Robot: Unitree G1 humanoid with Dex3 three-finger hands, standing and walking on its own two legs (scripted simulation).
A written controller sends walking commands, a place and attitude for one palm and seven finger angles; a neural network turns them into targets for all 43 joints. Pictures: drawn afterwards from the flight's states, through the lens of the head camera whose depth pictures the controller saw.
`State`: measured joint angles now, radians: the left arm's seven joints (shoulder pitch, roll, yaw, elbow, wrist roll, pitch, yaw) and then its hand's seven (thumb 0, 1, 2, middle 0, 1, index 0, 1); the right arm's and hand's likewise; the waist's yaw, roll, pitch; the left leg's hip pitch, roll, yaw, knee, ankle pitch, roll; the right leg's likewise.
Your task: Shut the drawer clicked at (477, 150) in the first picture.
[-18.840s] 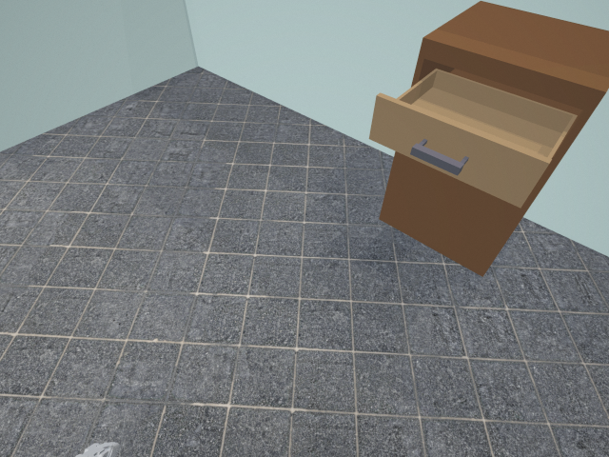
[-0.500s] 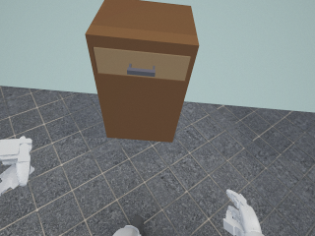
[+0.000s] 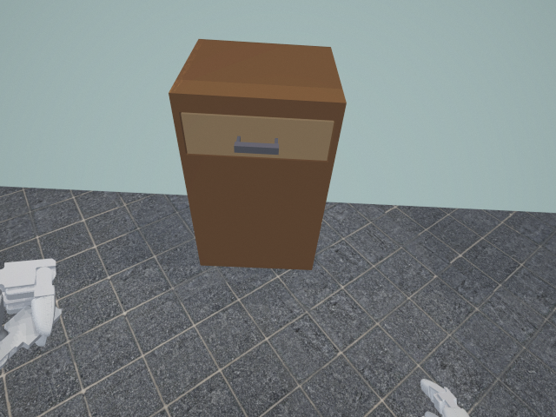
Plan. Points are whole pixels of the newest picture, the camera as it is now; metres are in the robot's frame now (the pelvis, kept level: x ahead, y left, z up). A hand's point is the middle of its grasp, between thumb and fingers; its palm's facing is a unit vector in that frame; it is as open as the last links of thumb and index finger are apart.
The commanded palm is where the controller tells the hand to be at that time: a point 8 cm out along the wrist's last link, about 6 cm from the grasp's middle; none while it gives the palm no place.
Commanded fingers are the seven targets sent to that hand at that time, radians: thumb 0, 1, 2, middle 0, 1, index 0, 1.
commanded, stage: stop stepping back and stand still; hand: left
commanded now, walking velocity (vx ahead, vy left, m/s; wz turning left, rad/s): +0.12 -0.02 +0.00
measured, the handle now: (257, 144) +0.88 +0.10 -0.09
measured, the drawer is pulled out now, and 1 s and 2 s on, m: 0.00 0.00 0.00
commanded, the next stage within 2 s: let the arm hang, fingers relaxed in 0.66 s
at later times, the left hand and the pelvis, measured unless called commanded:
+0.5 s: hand (75, 289) +0.21 +0.24 +0.16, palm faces +0.37 -0.81 -0.46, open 3.3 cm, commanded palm +0.15 +0.28 +0.19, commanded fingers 0.00 0.90 0.90 -1.40 -1.60 -1.40 -1.60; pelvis +0.03 -0.01 +0.01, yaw +1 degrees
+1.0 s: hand out of the picture +0.13 +0.21 -0.14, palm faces +0.04 -0.96 -0.28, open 3.1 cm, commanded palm none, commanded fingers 0.00 0.90 0.90 -0.88 -1.04 -0.88 -1.04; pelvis +0.02 +0.00 +0.00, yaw +3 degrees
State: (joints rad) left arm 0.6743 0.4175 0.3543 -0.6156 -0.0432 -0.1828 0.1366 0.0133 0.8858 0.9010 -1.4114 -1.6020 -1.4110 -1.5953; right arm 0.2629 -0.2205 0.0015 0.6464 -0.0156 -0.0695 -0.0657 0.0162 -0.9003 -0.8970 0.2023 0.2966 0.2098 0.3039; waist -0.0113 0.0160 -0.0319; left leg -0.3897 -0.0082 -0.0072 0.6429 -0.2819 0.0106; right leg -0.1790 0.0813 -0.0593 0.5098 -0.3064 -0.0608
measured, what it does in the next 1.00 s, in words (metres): stands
